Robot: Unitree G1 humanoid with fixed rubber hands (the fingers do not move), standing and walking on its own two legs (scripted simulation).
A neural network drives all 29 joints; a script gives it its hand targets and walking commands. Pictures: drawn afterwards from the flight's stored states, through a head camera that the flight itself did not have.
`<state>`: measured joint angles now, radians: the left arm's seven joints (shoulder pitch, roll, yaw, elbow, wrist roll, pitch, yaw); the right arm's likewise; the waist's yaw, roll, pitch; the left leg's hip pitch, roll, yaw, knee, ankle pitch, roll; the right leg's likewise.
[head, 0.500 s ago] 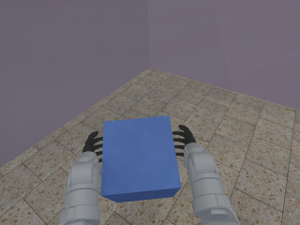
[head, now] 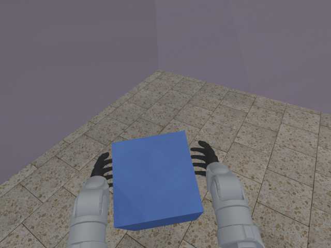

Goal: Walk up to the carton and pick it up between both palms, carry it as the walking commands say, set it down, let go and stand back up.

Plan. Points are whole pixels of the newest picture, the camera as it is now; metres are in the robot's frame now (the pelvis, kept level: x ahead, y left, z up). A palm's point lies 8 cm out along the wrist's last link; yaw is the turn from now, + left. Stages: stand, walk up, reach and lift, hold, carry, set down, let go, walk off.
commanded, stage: set down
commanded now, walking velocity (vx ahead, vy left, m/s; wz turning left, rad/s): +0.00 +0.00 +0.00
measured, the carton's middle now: (157, 185) +0.31 +0.02 -0.04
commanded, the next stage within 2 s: none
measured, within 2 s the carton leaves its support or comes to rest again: neither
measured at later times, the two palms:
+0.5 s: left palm (107, 191) +0.28 +0.15 +0.00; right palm (211, 178) +0.31 -0.13 +0.00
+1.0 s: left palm (115, 200) +0.31 +0.16 -0.11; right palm (202, 197) +0.32 -0.12 -0.13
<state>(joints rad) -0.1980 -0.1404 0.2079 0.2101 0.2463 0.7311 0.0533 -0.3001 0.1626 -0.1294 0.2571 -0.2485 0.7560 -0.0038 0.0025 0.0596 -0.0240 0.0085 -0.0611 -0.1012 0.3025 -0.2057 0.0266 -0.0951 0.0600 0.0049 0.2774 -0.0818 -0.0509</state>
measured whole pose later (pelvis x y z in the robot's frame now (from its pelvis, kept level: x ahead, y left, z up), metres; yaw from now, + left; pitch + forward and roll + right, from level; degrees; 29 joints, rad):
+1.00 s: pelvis -0.05 -0.01 -0.06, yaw -2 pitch +22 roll +2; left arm -0.53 -0.21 0.52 0.50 0.31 0.23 -0.01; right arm -0.54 0.25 -0.40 0.53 -0.36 0.21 -0.12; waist 0.08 0.01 -0.03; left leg -0.90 -0.08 -0.03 0.84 -0.33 0.01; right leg -1.01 0.07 0.03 0.78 -0.16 -0.06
